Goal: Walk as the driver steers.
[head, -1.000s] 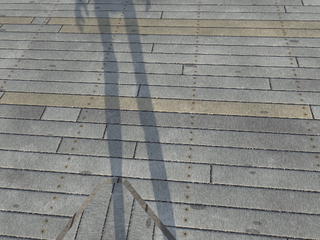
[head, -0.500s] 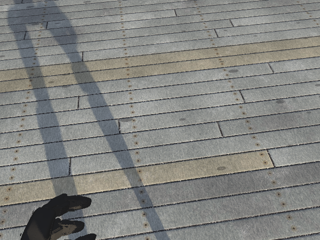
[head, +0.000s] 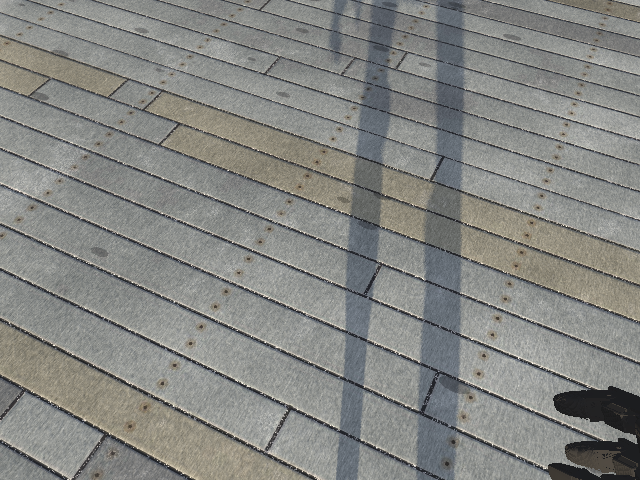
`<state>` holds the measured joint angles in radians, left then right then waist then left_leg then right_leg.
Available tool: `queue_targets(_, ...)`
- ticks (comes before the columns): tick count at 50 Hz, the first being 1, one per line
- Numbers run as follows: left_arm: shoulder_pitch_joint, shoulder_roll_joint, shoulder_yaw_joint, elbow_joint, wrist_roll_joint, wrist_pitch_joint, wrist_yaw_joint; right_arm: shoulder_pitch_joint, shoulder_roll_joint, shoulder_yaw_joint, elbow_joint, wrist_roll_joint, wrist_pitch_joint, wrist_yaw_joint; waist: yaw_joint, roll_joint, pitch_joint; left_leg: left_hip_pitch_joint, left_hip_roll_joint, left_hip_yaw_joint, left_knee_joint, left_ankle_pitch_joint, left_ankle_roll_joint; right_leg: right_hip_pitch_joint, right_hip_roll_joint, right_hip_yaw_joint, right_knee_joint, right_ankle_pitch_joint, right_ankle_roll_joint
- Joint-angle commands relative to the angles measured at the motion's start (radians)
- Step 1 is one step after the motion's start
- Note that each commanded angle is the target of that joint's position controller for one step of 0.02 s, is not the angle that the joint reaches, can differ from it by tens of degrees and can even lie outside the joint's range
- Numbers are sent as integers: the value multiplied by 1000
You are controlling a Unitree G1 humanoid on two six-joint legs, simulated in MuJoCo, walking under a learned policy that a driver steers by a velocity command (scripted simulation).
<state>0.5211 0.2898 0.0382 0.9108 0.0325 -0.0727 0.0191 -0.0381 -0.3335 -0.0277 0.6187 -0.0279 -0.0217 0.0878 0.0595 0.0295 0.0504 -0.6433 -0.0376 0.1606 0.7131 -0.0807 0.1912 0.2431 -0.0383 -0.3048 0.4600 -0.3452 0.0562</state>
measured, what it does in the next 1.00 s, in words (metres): walks ahead, turning right: left foot, then right foot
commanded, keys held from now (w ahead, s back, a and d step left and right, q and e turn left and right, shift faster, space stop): w+e+shift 1.00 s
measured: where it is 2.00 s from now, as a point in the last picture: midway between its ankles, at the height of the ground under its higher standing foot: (519, 148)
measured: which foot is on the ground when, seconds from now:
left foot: up 0.00-0.00, down 0.02-0.48, up 0.50-0.88, down 0.90-1.00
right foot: down 0.00-0.02, up 0.04-0.44, down 0.46-0.88, up 0.90-1.00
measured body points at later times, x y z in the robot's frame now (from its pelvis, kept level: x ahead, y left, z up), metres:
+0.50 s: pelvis +0.48 -0.04 +0.00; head +0.50 -0.05 +0.45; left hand +0.65 +0.21 -0.10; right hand +0.46 -0.32 -0.13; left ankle +0.21 +0.04 -0.61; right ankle +0.60 -0.08 -0.70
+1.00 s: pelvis +0.95 -0.12 +0.02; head +0.98 -0.15 +0.47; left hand +1.15 +0.12 -0.09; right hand +0.97 -0.44 -0.06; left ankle +1.08 -0.04 -0.70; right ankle +0.73 -0.11 -0.59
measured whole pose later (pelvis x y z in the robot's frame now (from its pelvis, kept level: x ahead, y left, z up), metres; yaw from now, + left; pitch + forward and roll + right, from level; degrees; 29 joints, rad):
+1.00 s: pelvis +0.95 -0.12 +0.02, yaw -35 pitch +2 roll +2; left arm 0.34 0.37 0.08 0.82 0.01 -0.04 -0.01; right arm 0.13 -0.30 -0.01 0.65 -0.06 -0.07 -0.02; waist 0.06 -0.03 0.04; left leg -0.42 0.02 0.02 0.58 -0.22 -0.02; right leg -0.28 0.10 0.11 1.25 -0.35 -0.12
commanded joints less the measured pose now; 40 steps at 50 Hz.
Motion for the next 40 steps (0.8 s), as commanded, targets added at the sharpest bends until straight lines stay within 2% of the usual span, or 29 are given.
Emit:
queue_targets(1, -200, 171, 36, -152, 13, -4, -9, 544, -188, -88, 150, 7, 17, -54, -295, 85, -202, 910, 9, -228, -89, -125, 89, -650, -35, 77, 874, 333, -68)
queue_targets(2, -25, 66, 0, -224, -2, -12, -13, 419, -296, -98, 86, -28, 24, -64, -103, 245, -325, 1135, 302, -730, -143, -26, 220, -970, 31, 212, 1217, -199, -45)
queue_targets(3, -150, 143, 4, -251, -11, -30, -11, 475, -258, -101, 65, -12, 34, -82, -212, 85, -420, 1131, 339, -894, -362, -296, 248, -1069, 29, 351, 1231, -69, -57)
queue_targets(4, -196, 156, 4, -247, -23, -34, -8, 434, -218, -92, 86, -12, 24, -96, -173, -11, -230, 955, 346, -835, -450, -365, 195, -1108, -22, 340, 1163, -8, -68)
queue_targets(5, -209, 139, -2, -230, -18, -28, -10, 387, -169, -77, 99, -12, 6, -99, -116, -98, -105, 756, 318, -732, -466, -312, 148, -1051, -71, 338, 1067, 31, -78)
queue_targets(7, -163, 97, -13, -179, -1, 14, -24, 354, -92, -46, 115, -11, -45, -92, -39, -142, -8, 437, 260, -542, -489, -73, 93, -849, -112, 381, 954, 41, -85)
queue_targets(8, -140, 72, -16, -170, -4, 36, -36, 351, -85, -42, 130, -5, -63, -90, -10, -97, -10, 381, 249, -478, -529, -134, 80, -815, -116, 399, 896, 28, -76)
queue_targets(9, -169, 66, -14, -158, -8, 50, -47, 338, -68, -39, 148, -1, -78, -86, -8, -97, 32, 356, 197, -387, -571, -151, 40, -840, -122, 403, 836, 67, -79)
queue_targets(10, -222, 53, -15, -182, -16, 54, -53, 358, -74, -39, 156, 0, -93, -78, -24, -43, 62, 350, 193, -333, -598, -60, 14, -872, -117, 400, 761, 132, -82)
queue_targets(12, -346, 41, -17, -213, -29, 45, -57, 394, -51, -35, 179, 9, -107, -66, -60, -37, 113, 393, 132, -178, -622, 187, -48, -924, -94, 359, 582, 274, -102)
queue_targets(13, -356, 37, -17, -202, -36, 42, -62, 375, -49, -33, 177, 10, -109, -65, -61, -51, 87, 434, 88, -102, -628, 234, -81, -912, -66, 322, 524, 351, -114)
queue_targets(17, -483, 6, -32, -233, -33, 17, -88, 446, -51, -20, 208, 23, -133, -81, -99, -28, 74, 570, 133, 0, -678, 595, -130, -807, -9, 183, 229, 599, -171)
queue_targets(18, -423, 31, -23, -199, -43, 24, -89, 421, -71, -21, 199, 19, -131, -93, -77, -5, -14, 659, 116, 26, -625, 865, -152, -730, 68, 150, 229, 586, -174)
queue_targets(19, -420, 33, -24, -211, -29, 22, -93, 432, -104, -25, 200, 18, -129, -105, -56, 54, -1, 705, 163, 45, -541, 1065, -173, -736, 69, 134, 206, 544, -191)
queue_targets(20, -383, 65, -16, -200, -22, 28, -89, 434, -125, -32, 204, 6, -113, -122, -27, 82, -22, 775, 196, 42, -451, 1244, -190, -712, 105, 115, 199, 441, -207)
queue_targets(21, -284, 98, -2, -174, -15, 33, -81, 416, -140, -39, 205, -4, -93, -135, 34, 100, -58, 787, 210, 45, -309, 1296, -195, -622, 132, 115, 193, 382, -222)
queue_targets(22, -97, 151, 22, -116, -19, 38, -74, 357, -163, -48, 182, -22, -69, -143, 131, 104, -149, 758, 220, 32, -87, 1300, -191, -447, 162, 132, 205, 305, -244)
queue_targets(23, 148, 199, 51, -51, -16, 40, -63, 272, -183, -56, 158, -29, -51, -146, 259, 65, -212, 622, 204, 29, 293, 1179, -179, -228, 133, 221, 145, 251, -300)
queue_targets(24, 174, 223, 80, -39, -46, 58, -47, 178, -123, -45, 142, -25, -63, -125, 277, -144, -181, 349, -5, 23, 731, 226, -174, -72, 69, 355, 96, 232, -322)
queue_targets(25, 28, 330, 93, -74, -2, 60, -46, 353, 17, -2, 44, 6, -86, -103, 13, -375, -261, -147, -86, -147, 1065, -447, -244, 199, -165, 885, 84, 282, -554)
queue_targets(26, -17, 272, 94, -118, -17, 61, -41, 301, -34, 13, 25, -4, -109, -103, 79, -139, -346, -239, -38, -286, 1029, -376, -211, 210, -224, 1115, -127, -14, -587)
queue_targets(27, -49, 180, 73, -104, -19, 63, -31, 224, -61, 12, 21, -10, -120, -94, 34, 43, -142, -211, 32, -288, 863, -276, -179, -30, -185, 1030, -232, -141, -481)
queue_targets(28, -82, 153, 64, -93, -17, 57, -28, 235, -49, 18, 2, -18, -119, -88, -39, 52, -69, -155, 74, -281, 722, -247, -177, -193, -167, 981, -257, -123, -447)
queue_targets(29, -98, 149, 59, -96, -17, 42, -25, 215, -47, 25, 9, -43, -99, -89, -58, 75, -3, -111, 95, -270, 678, -262, -187, -314, -117, 916, -254, -19, -421)
queue_targets(31, -132, 146, 50, -106, -24, 15, -24, 231, -33, 36, 8, -60, -50, -84, -109, 64, 40, -3, 137, -238, 534, -261, -222, -524, -22, 777, -290, 24, -392)
queue_targets(33, -120, 179, 60, -112, -30, -5, -29, 126, -29, 46, -45, -52, -39, -74, -84, 18, 76, 39, 149, -184, 345, -177, -249, -632, 21, 720, -331, 167, -395)
queue_targets(35, -94, 170, 65, -109, -36, -7, -30, 1, -10, 56, -90, -30, -45, -67, -29, -16, 89, 71, 137, -159, 140, 10, -260, -634, 59, 681, -329, 300, -354)
queue_targets(37, -43, 181, 74, -99, -45, -4, -34, -60, 3, 61, -110, -16, -49, -64, 30, -48, 48, 99, 95, -138, -5, 154, -250, -536, 67, 677, -295, 487, -309)
queue_targets(40, -14, 200, 85, -92, -42, 0, -29, -109, -12, 57, -137, -8, -57, -68, 62, -80, 2, 121, 54, -149, -129, 180, -225, -369, 35, 706, -228, 659, -279)
Velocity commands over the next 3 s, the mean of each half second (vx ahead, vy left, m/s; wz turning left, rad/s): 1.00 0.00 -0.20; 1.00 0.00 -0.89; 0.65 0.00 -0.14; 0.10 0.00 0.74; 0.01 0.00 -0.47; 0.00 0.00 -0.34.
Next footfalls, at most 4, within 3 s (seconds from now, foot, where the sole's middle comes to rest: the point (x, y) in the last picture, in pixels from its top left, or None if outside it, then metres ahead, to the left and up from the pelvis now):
0.02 left None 0.21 0.02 -0.74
0.46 right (393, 388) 0.64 -0.09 -0.74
0.90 left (381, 219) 1.11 -0.06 -0.74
1.30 right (539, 186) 1.26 -0.49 -0.74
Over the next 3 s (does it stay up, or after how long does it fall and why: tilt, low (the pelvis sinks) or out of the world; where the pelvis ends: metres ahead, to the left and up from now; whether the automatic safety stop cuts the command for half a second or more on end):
stays up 1.39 -0.45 0.04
